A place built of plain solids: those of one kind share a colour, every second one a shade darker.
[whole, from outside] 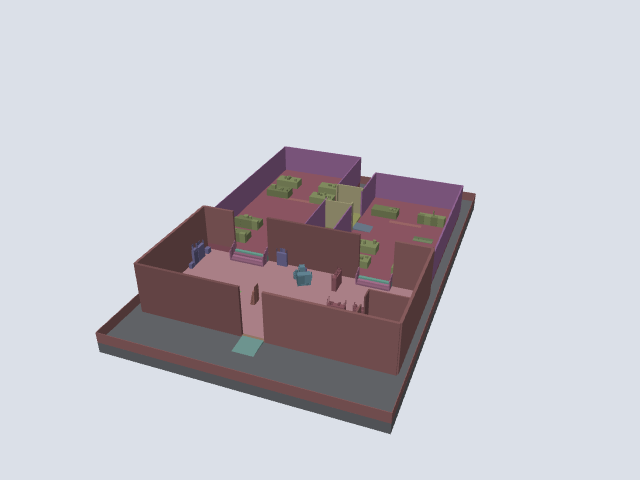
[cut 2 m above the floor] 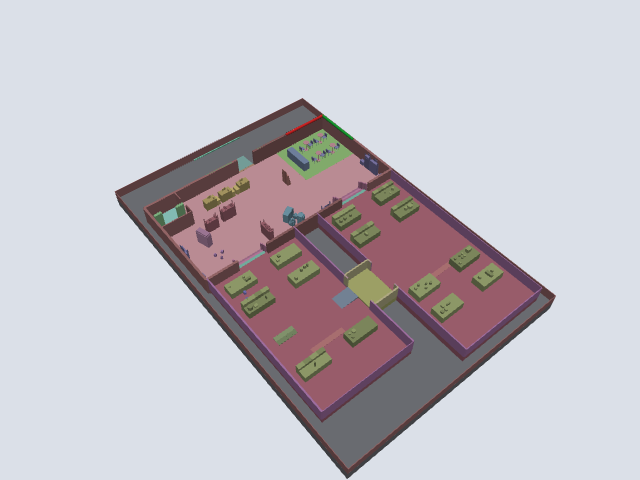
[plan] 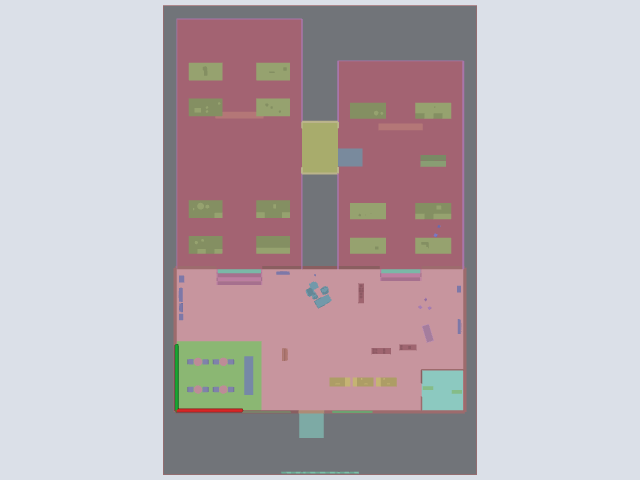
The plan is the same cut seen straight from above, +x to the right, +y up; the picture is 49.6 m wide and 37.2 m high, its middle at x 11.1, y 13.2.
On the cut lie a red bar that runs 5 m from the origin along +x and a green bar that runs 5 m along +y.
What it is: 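A garden centre; a shop hall, glasshouses of benches in aisles, a covered yard or a court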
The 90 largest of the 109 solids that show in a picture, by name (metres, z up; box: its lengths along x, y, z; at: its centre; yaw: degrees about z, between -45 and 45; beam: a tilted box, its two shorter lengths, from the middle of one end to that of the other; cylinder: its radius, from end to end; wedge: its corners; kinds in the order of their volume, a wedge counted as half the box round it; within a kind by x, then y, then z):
{
 "floor_glass_1": {"box": [9.7, 19.4, 0.85], "at": [4.85, 20.63, 0.37]},
 "floor_glass_2": {"box": [9.7, 16.16, 0.69], "at": [17.35, 19.01, 0.29]},
 "wall_1": {"box": [0.06, 36.4, 1.05], "at": [-1.03, 13.19, 0.47]},
 "wall_2": {"box": [0.25, 11.18, 4.88], "at": [-0.12, 5.46, 2.39]},
 "wall_3": {"box": [3.2, 0.25, 4.88], "at": [1.48, 11.05, 2.39]},
 "wall_4": {"box": [9.56, 0.25, 4.88], "at": [4.66, -0.12, 2.39]},
 "wall_5": {"box": [24.32, 0.06, 1.05], "at": [11.1, -4.98, 0.47]},
 "wall_6": {"box": [24.32, 0.06, 1.05], "at": [11.1, 31.36, 0.47]},
 "wall_7": {"box": [9.12, 0.25, 4.88], "at": [11.18, 11.05, 2.39]},
 "wall_8": {"box": [10.88, 0.25, 4.88], "at": [16.88, -0.12, 2.39]},
 "wall_9": {"box": [0.12, 1.07, 4.88], "at": [18.97, 0.54, 2.39]},
 "wall_10": {"box": [0.12, 1.07, 4.88], "at": [18.97, 2.61, 2.39]},
 "wall_11": {"box": [3.23, 0.12, 4.88], "at": [20.59, 3.15, 2.39]},
 "wall_12": {"box": [3.37, 0.25, 4.88], "at": [20.64, 11.05, 2.39]},
 "wall_13": {"box": [0.25, 11.18, 4.88], "at": [22.32, 5.46, 2.39]},
 "wall_14": {"box": [0.06, 36.4, 1.05], "at": [23.23, 13.19, 0.47]},
 "floor_shop_1": {"box": [22.2, 10.93, 0.21], "at": [11.1, 5.46, 0.05]},
 "bench_1": {"box": [0.68, 0.38, 1.06], "at": [1.26, 12.32, 1.28]},
 "bench_2": {"box": [0.68, 0.38, 1.06], "at": [1.26, 15.09, 1.28]},
 "bench_3": {"box": [0.65, 0.4, 1.06], "at": [1.93, 15.11, 1.28]},
 "bench_4": {"box": [2.62, 1.01, 0.77], "at": [2.24, 13.01, 1.13]},
 "bench_5": {"box": [2.62, 1.01, 0.75], "at": [2.24, 15.78, 1.12]},
 "bench_6": {"box": [2.62, 1.38, 0.83], "at": [2.24, 23.47, 1.17]},
 "bench_7": {"box": [2.62, 1.38, 0.85], "at": [2.24, 26.25, 1.17]},
 "bench_8": {"box": [0.68, 0.38, 1.06], "at": [2.59, 12.32, 1.28]},
 "bench_9": {"box": [0.68, 0.4, 1.06], "at": [2.59, 15.11, 1.28]},
 "bench_10": {"box": [0.68, 0.47, 1.09], "at": [6.49, 12.37, 1.29]},
 "bench_11": {"box": [0.68, 0.45, 1.05], "at": [6.49, 15.13, 1.27]},
 "bench_12": {"box": [0.65, 0.47, 1.09], "at": [7.15, 12.37, 1.29]},
 "bench_13": {"box": [0.65, 0.45, 1.05], "at": [7.15, 15.13, 1.27]},
 "bench_14": {"box": [2.62, 0.93, 0.79], "at": [7.46, 13.05, 1.14]},
 "bench_15": {"box": [2.62, 0.93, 0.76], "at": [7.46, 15.82, 1.13]},
 "bench_16": {"box": [2.62, 1.38, 0.81], "at": [7.46, 23.47, 1.15]},
 "bench_17": {"box": [2.62, 1.38, 0.81], "at": [7.46, 26.25, 1.15]},
 "bench_18": {"box": [0.68, 0.47, 1.09], "at": [7.81, 12.37, 1.29]},
 "bench_19": {"box": [0.68, 0.45, 1.05], "at": [7.81, 15.13, 1.27]},
 "bench_20": {"box": [0.62, 0.47, 1.09], "at": [8.46, 12.37, 1.29]},
 "bench_21": {"box": [0.62, 0.45, 1.05], "at": [8.46, 15.13, 1.27]},
 "bench_22": {"box": [2.79, 1.25, 0.78], "at": [14.82, 12.75, 0.98]},
 "bench_23": {"box": [2.79, 1.25, 0.82], "at": [14.82, 15.44, 1.0]},
 "bench_24": {"box": [2.79, 1.25, 0.83], "at": [14.82, 23.22, 1.01]},
 "bench_25": {"box": [0.71, 0.42, 1.2], "at": [18.84, 15.03, 1.19]},
 "bench_26": {"box": [0.71, 0.42, 1.06], "at": [18.84, 22.81, 1.12]},
 "bench_27": {"box": [0.7, 0.42, 1.2], "at": [19.55, 15.03, 1.19]},
 "bench_28": {"box": [0.7, 0.42, 1.06], "at": [19.55, 22.81, 1.12]},
 "bench_29": {"box": [2.79, 1.25, 0.74], "at": [19.88, 12.75, 0.96]},
 "bench_30": {"box": [2.79, 0.82, 0.8], "at": [19.88, 15.65, 0.99]},
 "bench_31": {"box": [2.79, 0.82, 0.77], "at": [19.88, 23.44, 0.97]},
 "bench_32": {"box": [0.7, 0.42, 1.2], "at": [20.25, 15.03, 1.19]},
 "bench_33": {"box": [0.7, 0.42, 1.06], "at": [20.25, 22.81, 1.12]},
 "bench_34": {"box": [0.68, 0.42, 1.2], "at": [20.94, 15.03, 1.19]},
 "bench_35": {"box": [0.68, 0.42, 1.06], "at": [20.94, 22.81, 1.12]},
 "glazing_glass_1": {"box": [0.07, 19.4, 3.11], "at": [0.0, 20.63, 2.3]},
 "glazing_glass_2": {"box": [9.7, 0.09, 3.11], "at": [4.85, 30.33, 2.3]},
 "glazing_glass_3": {"box": [0.1, 7.92, 3.11], "at": [9.7, 14.89, 2.3]},
 "glazing_glass_4": {"box": [0.12, 8.48, 3.11], "at": [9.7, 26.09, 2.3]},
 "glazing_glass_5": {"box": [0.13, 7.92, 3.11], "at": [12.5, 14.89, 2.15]},
 "glazing_glass_6": {"box": [0.15, 5.24, 3.11], "at": [12.5, 24.47, 2.15]},
 "glazing_glass_7": {"box": [9.7, 0.06, 3.11], "at": [17.35, 27.09, 2.15]},
 "glazing_glass_8": {"box": [0.16, 16.16, 3.11], "at": [22.2, 19.01, 2.15]},
 "floor_link_1": {"box": [2.8, 4.0, 0.85], "at": [11.1, 20.35, 0.37]},
 "floor_cafe_1": {"box": [6.56, 5.35, 0.21], "at": [3.29, 2.69, 0.06]},
 "more_till_counter_till_1": {"box": [1.22, 0.7, 1.09], "at": [12.44, 2.2, 0.65]},
 "more_till_counter_till_2": {"box": [1.27, 0.7, 1.09], "at": [14.61, 2.2, 0.65]},
 "more_till_counter_till_3": {"box": [1.25, 0.7, 1.09], "at": [16.43, 2.2, 0.65]},
 "pot_shelves_shop_1": {"box": [0.43, 1.53, 1.44], "at": [14.29, 9.06, 0.83]},
 "pot_shelves_shop_2": {"box": [1.52, 0.47, 1.45], "at": [15.85, 4.59, 0.83]},
 "pot_shelves_shop_3": {"box": [1.32, 0.45, 1.36], "at": [17.91, 4.87, 0.79]},
 "glazing_link_1": {"box": [2.8, 0.15, 3.11], "at": [11.1, 18.35, 2.3]},
 "glazing_link_2": {"box": [2.8, 0.17, 3.11], "at": [11.1, 22.35, 2.3]},
 "cafe_counter_1": {"box": [0.7, 3.0, 1.1], "at": [5.58, 2.69, 0.66]},
 "glazing_shopfront_1": {"box": [3.77, 0.08, 2.75], "at": [6.96, -0.12, 1.48]},
 "glazing_shopfront_2": {"box": [3.13, 0.17, 2.75], "at": [13.61, -0.12, 1.48]},
 "floor_stores_1": {"box": [3.21, 3.13, 0.21], "at": [20.59, 1.57, 0.06]},
 "floor_land_shop_glass_1": {"box": [3.55, 0.3, 0.85], "at": [4.85, 10.78, 0.37]},
 "floor_land_shop_glass_2": {"box": [3.22, 0.3, 0.69], "at": [17.35, 10.78, 0.29]},
 "floor_plants_shop_1": {"box": [0.5, 0.53, 1.12], "at": [10.68, 9.65, 0.67], "yaw": 29.1},
 "floor_plants_shop_2": {"box": [0.66, 0.67, 0.85], "at": [11.08, 8.32, 0.78], "yaw": 29.1},
 "floor_plants_shop_3": {"box": [1.2, 0.57, 1.15], "at": [11.35, 8.48, 0.68], "yaw": 29.1},
 "tiered_trolley_shop_1": {"box": [0.59, 1.38, 1.58], "at": [19.46, 5.96, 0.9], "yaw": 16.8},
 "shop_glass_1": {"box": [3.35, 0.31, 0.37], "at": [4.85, 10.17, 0.29]},
 "shop_glass_2": {"box": [3.35, 0.31, 0.53], "at": [4.85, 10.48, 0.37]},
 "shop_glass_3": {"box": [3.02, 0.31, 0.37], "at": [17.35, 10.48, 0.29]},
 "line_shopwall_1": {"box": [0.29, 1.07, 1.53], "at": [0.32, 8.95, 0.87]},
 "line_shopwall_2": {"box": [1.0, 0.24, 1.44], "at": [8.24, 10.63, 0.83]},
 "line_shopwall_3": {"box": [0.25, 1.12, 1.39], "at": [21.9, 6.48, 0.8]},
 "stores_shelf_1": {"box": [0.8, 0.3, 1.95], "at": [19.47, 1.73, 1.08]},
 "stores_shelf_2": {"box": [0.8, 0.3, 1.95], "at": [21.7, 1.43, 1.08]},
 "ramp_entrance_1": {"wedge": [[9.49, -2.15, -0.05], [9.49, -2.15, 0.0], [9.49, -0.25, -0.05], [9.49, -0.25, 0.16], [11.39, -2.15, -0.05], [11.39, -2.15, 0.0], [11.39, -0.25, -0.05], [11.39, -0.25, 0.16]]},
 "ramp_link_glass_1": {"wedge": [[12.5, 18.9, 0.59], [12.5, 18.9, 0.8], [12.5, 20.3, 0.59], [12.5, 20.3, 0.8], [14.4, 18.9, 0.59], [14.4, 18.9, 0.64], [14.4, 20.3, 0.59], [14.4, 20.3, 0.64]]}
}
